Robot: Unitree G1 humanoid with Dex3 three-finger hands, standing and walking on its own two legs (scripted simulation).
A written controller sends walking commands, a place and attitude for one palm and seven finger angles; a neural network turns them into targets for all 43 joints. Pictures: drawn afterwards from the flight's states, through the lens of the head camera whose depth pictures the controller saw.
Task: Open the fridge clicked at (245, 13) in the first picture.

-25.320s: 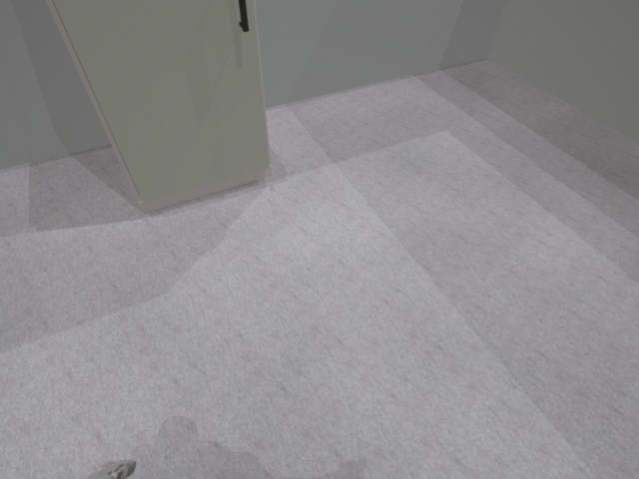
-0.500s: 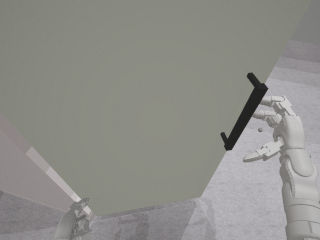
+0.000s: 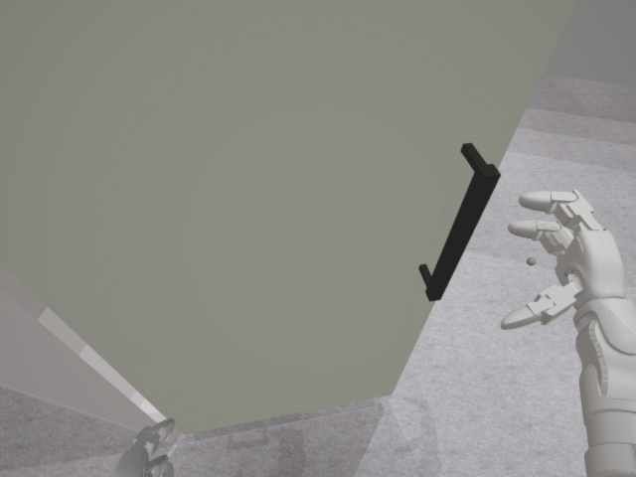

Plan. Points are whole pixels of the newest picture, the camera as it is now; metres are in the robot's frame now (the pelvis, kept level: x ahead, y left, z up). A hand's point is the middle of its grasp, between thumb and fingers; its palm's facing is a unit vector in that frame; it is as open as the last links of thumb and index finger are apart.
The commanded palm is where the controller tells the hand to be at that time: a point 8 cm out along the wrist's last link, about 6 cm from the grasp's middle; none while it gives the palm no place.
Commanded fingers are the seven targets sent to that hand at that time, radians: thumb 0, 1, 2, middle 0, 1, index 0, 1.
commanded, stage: slip the hand off the handle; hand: right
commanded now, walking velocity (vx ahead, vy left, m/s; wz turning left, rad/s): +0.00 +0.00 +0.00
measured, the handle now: (449, 233) +0.41 -0.14 +0.10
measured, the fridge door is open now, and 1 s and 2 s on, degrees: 64 64 64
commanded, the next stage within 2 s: draw the hand back to the body in 0.68 s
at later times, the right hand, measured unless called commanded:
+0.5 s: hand (546, 332) +0.27 -0.21 +0.11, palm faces +0.04 +0.98 -0.18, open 14.7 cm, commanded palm +0.23 -0.26 +0.12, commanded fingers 0.00 0.55 -0.20 0.25 1.15 0.25 1.15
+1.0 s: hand (580, 355) +0.24 -0.23 +0.13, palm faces +0.05 +1.00 -0.06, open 14.7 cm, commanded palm +0.19 -0.27 +0.13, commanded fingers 0.00 0.55 -0.20 0.25 1.15 0.25 1.15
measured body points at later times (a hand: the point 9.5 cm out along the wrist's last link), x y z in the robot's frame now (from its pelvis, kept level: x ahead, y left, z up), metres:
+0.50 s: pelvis +0.00 +0.01 +0.00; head +0.00 +0.02 +0.45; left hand +0.20 +0.23 -0.07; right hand +0.26 -0.27 +0.12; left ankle +0.03 +0.13 -0.72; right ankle -0.02 -0.08 -0.72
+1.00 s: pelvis +0.00 +0.02 +0.00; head -0.01 +0.03 +0.45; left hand +0.18 +0.25 -0.06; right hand +0.23 -0.28 +0.13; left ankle +0.03 +0.13 -0.72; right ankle -0.02 -0.08 -0.72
